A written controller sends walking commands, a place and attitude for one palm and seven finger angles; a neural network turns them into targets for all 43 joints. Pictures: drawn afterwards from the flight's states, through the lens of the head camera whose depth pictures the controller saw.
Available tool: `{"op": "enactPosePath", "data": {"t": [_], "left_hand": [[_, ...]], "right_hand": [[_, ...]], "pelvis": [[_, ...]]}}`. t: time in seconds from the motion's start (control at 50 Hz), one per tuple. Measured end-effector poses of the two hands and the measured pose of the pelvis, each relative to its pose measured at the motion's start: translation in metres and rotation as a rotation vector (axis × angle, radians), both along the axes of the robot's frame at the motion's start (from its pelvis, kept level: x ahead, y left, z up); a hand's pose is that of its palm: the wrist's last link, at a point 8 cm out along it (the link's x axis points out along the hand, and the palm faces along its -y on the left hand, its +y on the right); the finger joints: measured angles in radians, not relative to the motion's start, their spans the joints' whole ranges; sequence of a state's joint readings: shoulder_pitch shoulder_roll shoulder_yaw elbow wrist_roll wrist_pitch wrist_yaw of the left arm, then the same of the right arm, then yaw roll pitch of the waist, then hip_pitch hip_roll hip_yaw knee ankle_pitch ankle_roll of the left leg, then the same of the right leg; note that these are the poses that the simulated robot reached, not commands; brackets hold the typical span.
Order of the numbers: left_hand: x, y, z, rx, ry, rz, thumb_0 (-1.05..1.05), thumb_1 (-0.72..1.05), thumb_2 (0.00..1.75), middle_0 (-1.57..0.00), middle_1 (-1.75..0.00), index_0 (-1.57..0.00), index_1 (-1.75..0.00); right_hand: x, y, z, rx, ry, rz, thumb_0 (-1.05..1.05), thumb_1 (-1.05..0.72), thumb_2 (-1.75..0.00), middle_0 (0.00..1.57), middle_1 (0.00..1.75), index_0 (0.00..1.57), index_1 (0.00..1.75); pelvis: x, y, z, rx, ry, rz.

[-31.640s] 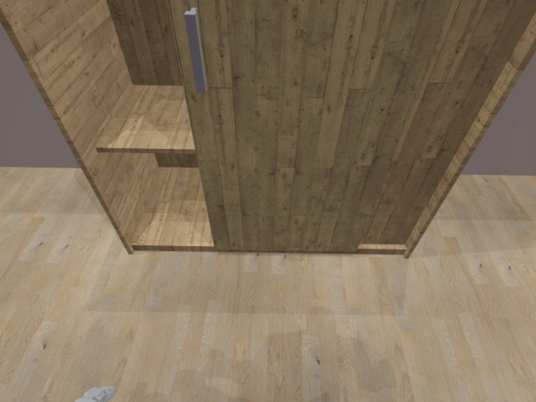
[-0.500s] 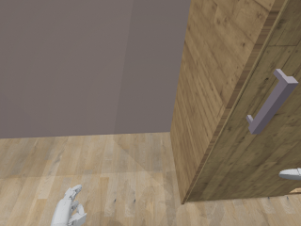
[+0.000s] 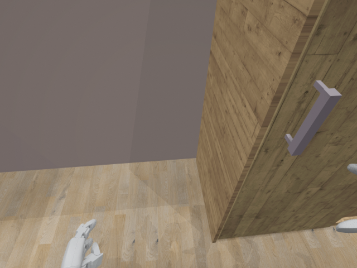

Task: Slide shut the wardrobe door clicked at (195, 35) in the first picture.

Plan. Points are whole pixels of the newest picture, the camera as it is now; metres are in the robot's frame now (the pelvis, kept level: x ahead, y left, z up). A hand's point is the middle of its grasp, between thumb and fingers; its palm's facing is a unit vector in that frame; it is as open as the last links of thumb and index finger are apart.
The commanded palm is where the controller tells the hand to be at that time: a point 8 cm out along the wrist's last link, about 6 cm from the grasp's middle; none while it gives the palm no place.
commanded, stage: draw the hand back to the body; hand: right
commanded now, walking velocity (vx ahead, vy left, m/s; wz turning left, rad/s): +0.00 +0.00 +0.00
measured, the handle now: (306, 120) +0.38 -0.29 +0.16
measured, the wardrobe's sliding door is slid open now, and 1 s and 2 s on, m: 0.00 0.00 0.00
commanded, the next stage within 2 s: step back with the hand held close in 1.42 s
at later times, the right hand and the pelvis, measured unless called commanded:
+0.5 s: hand out of the picture +0.19 -0.31 +0.14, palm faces +0.44 +0.86 -0.26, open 13.9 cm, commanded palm +0.14 -0.33 +0.17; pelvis -0.02 +0.00 +0.00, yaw +1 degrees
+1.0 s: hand (336, 185) +0.21 -0.26 +0.17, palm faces +0.41 +0.84 -0.35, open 9.2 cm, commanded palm +0.16 -0.30 +0.18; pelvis +0.01 -0.01 +0.02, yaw +3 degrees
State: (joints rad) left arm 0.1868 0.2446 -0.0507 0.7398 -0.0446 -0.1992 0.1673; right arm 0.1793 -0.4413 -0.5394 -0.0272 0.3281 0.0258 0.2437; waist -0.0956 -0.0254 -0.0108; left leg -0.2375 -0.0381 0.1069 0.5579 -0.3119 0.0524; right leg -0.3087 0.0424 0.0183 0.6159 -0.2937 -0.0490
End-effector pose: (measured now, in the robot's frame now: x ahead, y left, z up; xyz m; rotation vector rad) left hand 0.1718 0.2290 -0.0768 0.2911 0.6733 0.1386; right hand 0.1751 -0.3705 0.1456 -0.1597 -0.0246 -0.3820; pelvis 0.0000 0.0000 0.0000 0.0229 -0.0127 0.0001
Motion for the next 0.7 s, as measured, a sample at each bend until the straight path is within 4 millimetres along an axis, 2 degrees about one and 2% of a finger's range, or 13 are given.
{"op": "enactPosePath", "data": {"t": [0.12, 0.22, 0.36, 0.48, 0.6, 0.7], "left_hand": [[-0.002, 0.006, 0.015, -0.035, -0.102, 0.032, 0.01, 0.90, 0.90, -0.20, -0.30, -0.20, -0.30], [-0.004, 0.014, 0.028, -0.048, -0.176, 0.039, 0.01, 0.90, 0.90, -0.20, -0.30, -0.20, -0.30], [-0.008, 0.019, 0.036, -0.027, -0.207, 0.017, 0.01, 0.90, 0.90, -0.20, -0.30, -0.20, -0.30], [-0.016, 0.006, 0.034, -0.006, -0.155, -0.040, 0.01, 0.90, 0.90, -0.20, -0.30, -0.20, -0.30], [-0.026, -0.012, 0.020, -0.042, -0.077, -0.046, 0.01, 0.90, 0.90, -0.20, -0.30, -0.20, -0.30], [-0.028, -0.022, 0.010, -0.081, -0.021, -0.031, 0.01, 0.90, 0.90, -0.20, -0.30, -0.20, -0.30]], "right_hand": [[0.017, 0.018, 0.011, 0.023, 0.035, 0.231, -0.02, 0.55, -0.20, 0.26, 1.15, 0.25, 1.15], [0.012, 0.017, 0.015, 0.065, 0.039, 0.311, -0.02, 0.55, -0.20, 0.26, 1.15, 0.25, 1.15], [-0.012, 0.017, 0.004, 0.104, 0.014, 0.240, -0.01, 0.51, -0.22, 0.26, 1.13, 0.25, 1.13], [-0.023, 0.025, 0.001, -0.104, 0.008, -0.046, -0.01, 0.38, -0.28, 0.25, 1.05, 0.25, 1.06], [-0.031, 0.037, 0.022, -0.219, -0.080, -0.127, -0.01, 0.20, -0.37, 0.25, 0.94, 0.24, 0.95], [-0.025, 0.037, 0.032, -0.266, -0.104, -0.143, -0.01, 0.02, -0.46, 0.24, 0.84, 0.24, 0.84]], "pelvis": [[0.000, 0.004, 0.002, -0.003, -0.021, 0.023], [-0.003, 0.005, 0.001, -0.001, -0.026, 0.041], [-0.011, 0.002, 0.000, 0.008, -0.042, 0.037], [-0.017, -0.002, 0.004, 0.012, -0.057, 0.022], [-0.012, -0.008, 0.009, 0.003, -0.071, 0.030], [-0.006, -0.010, 0.012, -0.003, -0.081, 0.040]]}}
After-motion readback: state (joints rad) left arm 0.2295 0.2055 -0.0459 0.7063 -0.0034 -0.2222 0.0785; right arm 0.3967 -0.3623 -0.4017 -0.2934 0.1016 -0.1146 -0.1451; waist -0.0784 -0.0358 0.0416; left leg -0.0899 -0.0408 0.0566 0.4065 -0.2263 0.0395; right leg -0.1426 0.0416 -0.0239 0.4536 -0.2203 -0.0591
